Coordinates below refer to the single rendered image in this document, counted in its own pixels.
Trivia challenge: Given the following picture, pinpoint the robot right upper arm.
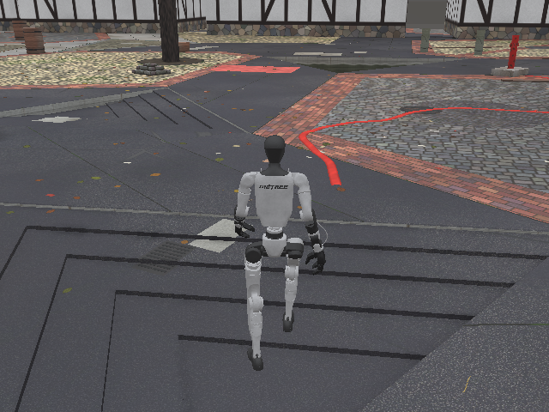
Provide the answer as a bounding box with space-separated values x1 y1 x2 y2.
292 173 313 221

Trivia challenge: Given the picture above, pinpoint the left robot hand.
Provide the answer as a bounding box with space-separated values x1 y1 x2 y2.
235 222 255 238

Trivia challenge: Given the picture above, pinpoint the humanoid robot head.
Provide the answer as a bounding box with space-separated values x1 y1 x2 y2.
260 135 289 176

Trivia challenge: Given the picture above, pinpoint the robot left upper arm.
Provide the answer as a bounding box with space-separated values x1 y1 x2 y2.
236 172 257 217

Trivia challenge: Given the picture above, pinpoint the right robot forearm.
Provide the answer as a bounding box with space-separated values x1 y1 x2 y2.
305 209 323 252

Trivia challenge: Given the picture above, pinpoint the right robot hand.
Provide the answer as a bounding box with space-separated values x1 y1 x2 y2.
305 250 326 275

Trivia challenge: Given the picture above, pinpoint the right robot foot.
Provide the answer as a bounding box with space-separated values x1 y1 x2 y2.
282 311 294 332

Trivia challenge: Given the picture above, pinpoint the left robot forearm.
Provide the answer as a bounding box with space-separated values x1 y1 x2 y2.
234 205 245 228

